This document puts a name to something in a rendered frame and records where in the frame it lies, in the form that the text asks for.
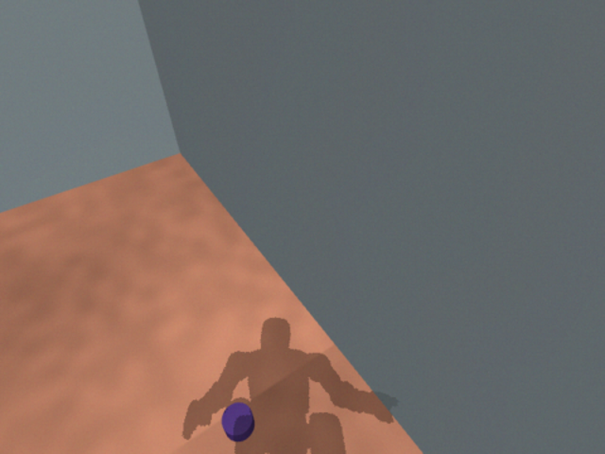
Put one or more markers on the tin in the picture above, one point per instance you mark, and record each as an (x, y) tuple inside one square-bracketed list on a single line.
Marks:
[(237, 421)]

